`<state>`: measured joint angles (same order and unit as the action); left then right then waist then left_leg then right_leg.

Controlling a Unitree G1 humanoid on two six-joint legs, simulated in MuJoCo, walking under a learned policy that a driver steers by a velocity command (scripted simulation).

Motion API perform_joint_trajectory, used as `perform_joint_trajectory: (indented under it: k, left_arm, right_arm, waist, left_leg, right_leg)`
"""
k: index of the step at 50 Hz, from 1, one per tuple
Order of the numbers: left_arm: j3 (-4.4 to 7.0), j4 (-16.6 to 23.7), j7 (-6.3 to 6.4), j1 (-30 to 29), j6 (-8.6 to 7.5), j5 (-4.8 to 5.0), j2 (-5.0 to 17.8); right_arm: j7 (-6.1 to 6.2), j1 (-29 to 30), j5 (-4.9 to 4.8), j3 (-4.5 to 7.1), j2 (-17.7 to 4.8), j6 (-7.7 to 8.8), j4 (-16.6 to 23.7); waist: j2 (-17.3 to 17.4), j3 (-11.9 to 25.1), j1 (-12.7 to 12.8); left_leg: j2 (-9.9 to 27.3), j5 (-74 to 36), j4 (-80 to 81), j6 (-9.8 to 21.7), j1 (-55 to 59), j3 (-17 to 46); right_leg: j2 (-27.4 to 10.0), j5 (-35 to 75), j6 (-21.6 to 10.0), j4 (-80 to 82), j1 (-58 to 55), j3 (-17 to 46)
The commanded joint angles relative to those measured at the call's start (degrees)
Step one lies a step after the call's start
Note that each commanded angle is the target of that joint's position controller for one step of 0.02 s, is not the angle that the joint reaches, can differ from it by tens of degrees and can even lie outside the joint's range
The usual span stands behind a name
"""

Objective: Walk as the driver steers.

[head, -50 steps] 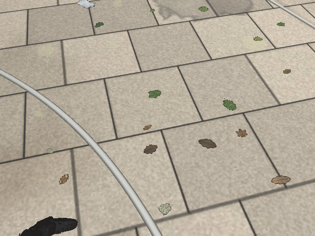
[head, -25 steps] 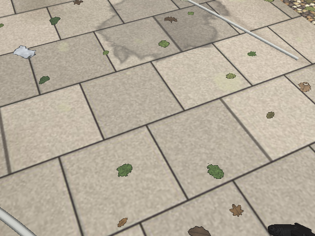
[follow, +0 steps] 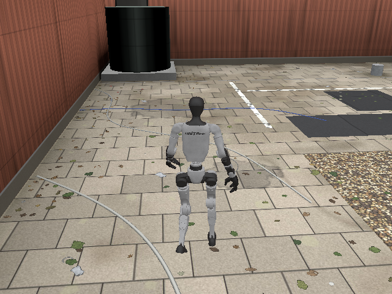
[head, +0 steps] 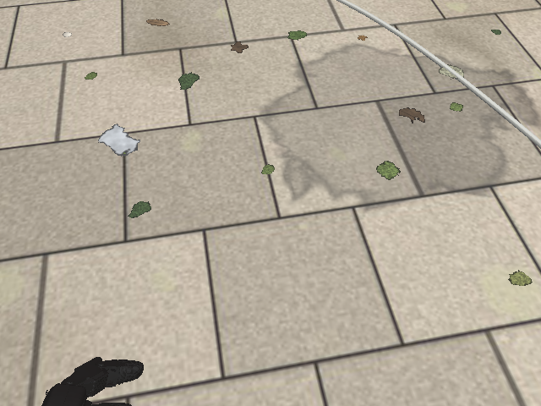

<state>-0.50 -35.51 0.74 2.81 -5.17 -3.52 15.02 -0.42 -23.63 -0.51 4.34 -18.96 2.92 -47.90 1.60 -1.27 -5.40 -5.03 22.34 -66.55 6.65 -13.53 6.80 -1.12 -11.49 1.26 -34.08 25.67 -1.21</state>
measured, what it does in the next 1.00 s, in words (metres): walks ahead, turning left: left foot, then right foot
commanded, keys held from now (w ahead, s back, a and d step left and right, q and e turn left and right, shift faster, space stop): w+q+shift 0.46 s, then w+shift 0.02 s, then w+e+shift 0.40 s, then e+shift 0.12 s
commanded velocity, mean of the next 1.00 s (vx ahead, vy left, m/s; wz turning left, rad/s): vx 0.97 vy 0.00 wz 0.34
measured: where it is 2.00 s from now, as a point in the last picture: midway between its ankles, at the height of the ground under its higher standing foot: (155, 183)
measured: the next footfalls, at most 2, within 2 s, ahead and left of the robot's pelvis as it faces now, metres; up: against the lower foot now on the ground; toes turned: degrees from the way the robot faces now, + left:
left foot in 0.36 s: +0.49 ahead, +0.12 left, +0.00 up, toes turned +23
right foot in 0.80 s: +0.96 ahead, +0.19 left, +0.00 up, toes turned +23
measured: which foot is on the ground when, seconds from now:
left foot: up 0.00-0.34, down 0.36-0.82, up 0.84-1.00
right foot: down 0.00-0.36, up 0.38-0.78, down 0.80-1.00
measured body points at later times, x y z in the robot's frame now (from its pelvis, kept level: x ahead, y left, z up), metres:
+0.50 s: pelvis +0.44 +0.08 -0.01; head +0.47 +0.09 +0.44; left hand +0.45 +0.36 -0.10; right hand +0.64 -0.14 -0.13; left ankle +0.46 +0.10 -0.72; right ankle +0.45 -0.11 -0.61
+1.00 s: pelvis +0.90 +0.21 +0.01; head +0.93 +0.23 +0.46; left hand +0.81 +0.49 -0.11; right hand +1.16 +0.05 -0.07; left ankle +0.87 +0.36 -0.64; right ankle +0.92 +0.17 -0.72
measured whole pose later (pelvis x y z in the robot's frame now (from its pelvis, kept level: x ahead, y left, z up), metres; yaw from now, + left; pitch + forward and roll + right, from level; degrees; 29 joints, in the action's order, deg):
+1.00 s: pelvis +0.90 +0.21 +0.01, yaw +16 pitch +0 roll -1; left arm 3.5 -48.3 -1.4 25.3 -2.1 -0.3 18.3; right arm -0.1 -6.0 3.5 -1.5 -15.3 5.0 -37.0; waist 0.7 -3.3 2.8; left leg 2.0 18.4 -67.4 -1.0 -33.1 4.7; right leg 10.4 -10.6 -7.7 -23.8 12.6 3.2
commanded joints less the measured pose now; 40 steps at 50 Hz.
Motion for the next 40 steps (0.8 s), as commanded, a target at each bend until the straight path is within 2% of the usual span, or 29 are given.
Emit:
perform_joint_trajectory:
  k: [1,3,5,8,10,11,13,14,15,16,17,18,19,20,21,22,24,25,27,29,30,32,34,35,36,37,38,39,40]
  left_arm:
    - [3.80,-2.27,0.38,15.46,0.05,-0.09,6.90]
    - [3.46,-5.51,-0.11,17.64,-0.88,1.08,5.35]
    - [3.29,-7.46,-0.87,18.03,-1.72,2.34,4.15]
    - [3.51,-8.26,-0.90,14.45,-2.59,2.30,5.47]
    - [3.86,-9.04,-0.81,14.43,-2.82,2.23,7.34]
    - [4.01,-9.80,-0.70,15.62,-2.79,2.24,7.99]
    - [4.59,-10.34,-0.37,18.80,-2.43,2.21,11.09]
    - [5.02,-10.22,0.05,19.78,-1.79,2.19,12.94]
    - [5.53,-9.84,0.43,19.31,-0.80,1.97,14.90]
    - [6.02,-8.96,0.69,17.34,0.28,1.71,16.55]
    - [6.04,-7.72,0.60,15.30,1.09,1.39,16.35]
    - [5.74,-7.37,-0.14,14.55,1.30,1.31,12.96]
    - [3.94,-0.56,-0.87,21.08,0.38,1.55,8.06]
    - [3.83,1.65,-0.79,13.88,-1.08,1.37,11.10]
    - [3.36,2.21,-0.79,11.36,-1.87,1.70,10.53]
    - [2.93,2.07,-0.58,10.51,-1.79,1.25,9.80]
    - [2.43,0.26,-0.44,13.95,0.57,-0.63,8.90]
    - [2.29,-0.48,-0.63,15.20,1.81,-0.80,8.15]
    - [1.37,0.96,-1.48,10.59,2.44,-0.26,5.48]
    - [0.51,3.07,-2.25,3.55,2.10,1.08,3.49]
    - [0.40,3.22,-2.66,1.52,1.92,1.70,3.18]
    - [0.63,3.02,-3.28,-1.35,1.73,2.96,3.40]
    - [1.16,2.22,-3.54,-2.19,1.86,3.21,4.50]
    - [1.23,2.71,-3.60,-2.82,1.53,3.01,4.54]
    - [1.67,2.49,-3.52,-2.58,1.35,2.85,5.54]
    - [2.26,1.73,-3.37,-0.90,1.39,2.56,6.69]
    - [2.99,0.33,-3.22,3.63,1.59,2.60,8.26]
    - [3.92,-2.59,-2.94,13.67,1.87,2.71,9.95]
    - [5.02,-6.73,-2.45,26.90,2.15,2.52,11.41]
  right_arm:
    - [-1.25,8.80,1.87,0.02,-3.46,-0.08,7.30]
    - [-2.45,10.29,2.41,-0.63,-0.52,-1.74,9.11]
    - [-3.24,14.49,2.50,-1.34,0.91,-2.90,12.01]
    - [-4.47,19.56,2.51,-2.14,0.42,-2.96,15.89]
    - [-5.38,23.20,2.34,-2.66,-0.07,-2.93,17.13]
    - [-5.71,25.28,2.38,-2.80,-0.26,-2.86,17.33]
    - [-5.62,25.39,2.29,-2.69,-1.06,-2.55,16.82]
    - [-5.29,22.99,2.24,-2.32,-2.19,-2.43,15.96]
    - [-4.79,17.57,2.21,-1.70,-3.63,-2.26,14.52]
    - [-4.14,7.82,2.18,-0.60,-5.60,-2.13,11.81]
    - [-2.98,-4.69,2.23,1.11,-8.26,-1.95,7.56]
    - [-1.35,-4.13,0.27,3.37,-11.81,-2.83,6.51]
    - [-1.17,3.30,2.73,4.25,-19.74,-3.93,10.19]
    - [-0.46,-0.22,2.22,4.45,-18.00,-4.32,11.81]
    - [0.19,0.66,1.87,3.96,-15.41,-3.76,9.73]
    - [0.53,1.86,1.58,3.16,-12.57,-2.80,8.48]
    - [1.06,6.15,1.52,1.81,-9.51,-0.87,8.85]
    - [0.86,6.54,1.40,0.90,-7.29,0.04,8.65]
    - [0.35,5.12,1.32,0.23,-5.61,1.68,7.07]
    - [-0.52,3.86,1.09,0.31,-5.58,2.80,6.00]
    - [-0.94,2.90,0.74,0.33,-5.59,3.33,5.64]
    - [-1.20,0.43,0.12,0.24,-6.17,4.26,4.45]
    - [-0.79,-0.69,0.74,0.20,-7.24,4.31,2.86]
    - [-0.44,-1.46,1.21,0.20,-7.91,4.38,2.25]
    - [0.12,-1.72,1.62,0.27,-8.59,4.31,1.63]
    - [0.78,-2.00,2.25,0.41,-9.42,3.94,1.25]
    - [1.47,-1.34,3.28,0.61,-10.43,3.22,1.39]
    - [2.12,0.54,4.42,0.74,-10.94,2.33,1.79]
    - [2.53,4.17,4.79,0.77,-11.21,1.53,2.77]
  waist:
    - [-4.25,5.36,10.00]
    - [-7.02,1.70,7.58]
    - [-7.20,-0.14,6.18]
    - [-7.67,-3.02,3.46]
    - [-5.54,-5.27,3.43]
    - [-4.04,-6.66,4.03]
    - [-4.51,-4.95,3.69]
    - [-5.89,-2.61,2.03]
    - [-7.11,0.76,-1.38]
    - [-8.04,5.69,-6.40]
    - [-6.18,11.08,-11.21]
    - [4.29,10.07,-9.10]
    - [15.04,15.82,1.53]
    - [3.06,20.33,-3.44]
    - [-1.00,10.20,-0.96]
    - [-5.06,3.52,2.47]
    - [-6.22,-0.03,7.74]
    - [-6.23,-0.04,8.93]
    - [-4.55,-2.58,7.87]
    - [-2.42,-5.00,5.32]
    - [-2.12,-5.10,4.00]
    - [-1.99,-5.14,1.79]
    - [-2.57,-5.00,1.48]
    - [-0.92,-5.70,1.57]
    - [0.02,-4.45,2.11]
    - [1.35,-1.88,3.30]
    - [3.27,1.80,5.84]
    - [4.74,6.60,10.72]
    - [3.54,11.35,17.81]
  left_leg:
    - [8.05,-5.69,-8.80,-0.62,-30.99,-1.93]
    - [10.08,-4.96,-7.69,-1.14,-30.72,-2.46]
    - [11.43,-6.53,-6.91,-1.29,-33.91,-3.35]
    - [11.46,-16.81,1.35,-1.32,-31.91,-5.49]
    - [10.08,-22.87,12.38,-0.22,-26.01,-9.98]
    - [8.63,-24.26,16.79,0.72,-23.16,-12.99]
    - [4.34,-23.42,21.39,2.85,-16.72,-17.27]
    - [2.15,-20.80,21.99,3.78,-13.63,-18.43]
    - [0.42,-17.67,22.32,4.81,-7.79,-18.26]
    - [-0.98,-14.61,22.36,6.28,2.59,-16.79]
    - [-1.92,-12.45,26.02,8.16,18.48,-13.16]
    - [1.61,-7.97,30.73,9.33,28.39,-3.99]
    - [17.46,-9.00,38.20,20.14,40.96,29.09]
    - [19.33,0.95,47.56,21.60,40.49,38.89]
    - [19.12,2.11,52.26,19.03,30.65,37.39]
    - [16.67,-2.79,52.89,16.67,20.31,32.52]
    - [12.05,-10.90,52.93,14.76,5.42,22.79]
    - [10.90,-11.92,53.79,14.23,0.69,19.38]
    - [8.58,-15.13,57.51,12.87,-4.94,13.26]
    - [6.20,-19.85,59.86,9.97,-6.13,6.98]
    - [5.78,-21.68,60.98,8.43,-5.37,4.63]
    - [8.16,-25.46,65.43,6.35,-0.77,2.88]
    - [9.56,-34.12,66.32,4.33,10.55,-1.42]
    - [11.14,-42.90,63.99,3.33,14.18,-3.41]
    - [12.22,-55.42,60.94,2.14,18.11,-5.00]
    - [12.83,-67.55,56.32,0.94,21.79,-6.60]
    - [13.67,-77.89,48.81,-0.13,24.54,-7.66]
    - [14.58,-85.51,36.41,-0.88,24.58,-8.66]
    - [13.28,-82.20,18.19,-1.75,18.01,-11.42]
  right_leg:
    - [-18.40,-8.69,-8.86,18.24,-31.01,23.42]
    - [-16.69,0.47,-7.71,20.10,-25.34,14.88]
    - [-16.40,8.78,-6.67,22.08,-24.14,7.89]
    - [-13.52,16.31,-4.90,25.65,-19.01,-3.55]
    - [-11.15,19.84,-3.68,28.30,-16.73,-10.03]
    - [-10.20,25.11,-3.20,28.71,-16.98,-12.73]
    - [-10.53,49.58,-2.49,23.45,-21.98,-14.88]
    - [-11.37,61.64,-2.21,18.19,-25.39,-15.02]
    - [-12.65,69.13,-2.27,9.57,-26.68,-14.77]
    - [-14.13,72.55,-2.94,-2.95,-24.84,-13.79]
    - [-13.90,64.66,-3.15,-20.67,-16.82,-12.63]
    - [-3.14,12.44,-1.32,-44.03,-2.12,-12.37]
    - [2.95,-18.08,1.89,-64.32,20.43,-5.80]
    - [1.23,-13.23,1.15,-63.40,25.03,5.01]
    - [-1.75,-10.93,0.66,-56.50,26.09,5.91]
    - [-4.29,-9.85,0.69,-48.70,22.63,5.80]
    - [-6.69,-11.57,1.66,-41.23,13.40,5.60]
    - [-7.78,-12.53,2.11,-37.15,10.23,4.92]
    - [-9.02,-5.63,2.21,-27.27,8.64,2.12]
    - [-9.22,8.13,0.57,-15.48,6.98,0.59]
    - [-8.59,15.01,-0.77,-10.38,4.97,-0.25]
    - [-6.78,24.48,-3.41,-3.91,2.22,-2.12]
    - [-4.22,24.39,-5.55,-0.31,5.57,-3.36]
    - [-3.36,22.20,-6.76,1.84,6.15,-3.51]
    - [-0.87,18.51,-7.77,2.27,4.80,-4.62]
    - [1.97,14.44,-8.54,1.81,2.79,-5.86]
    - [4.80,9.48,-9.30,0.92,-1.05,-6.72]
    - [6.85,5.47,-10.44,-0.26,-8.84,-6.78]
    - [6.90,3.33,-11.72,1.77,-21.74,-6.02]
Velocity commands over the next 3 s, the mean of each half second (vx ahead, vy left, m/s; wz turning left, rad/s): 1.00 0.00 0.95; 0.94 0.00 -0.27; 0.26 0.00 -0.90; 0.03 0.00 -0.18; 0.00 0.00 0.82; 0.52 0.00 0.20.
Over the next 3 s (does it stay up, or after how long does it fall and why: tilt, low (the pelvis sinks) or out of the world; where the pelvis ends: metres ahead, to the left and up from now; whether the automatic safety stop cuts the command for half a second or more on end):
stays up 1.32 0.37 0.01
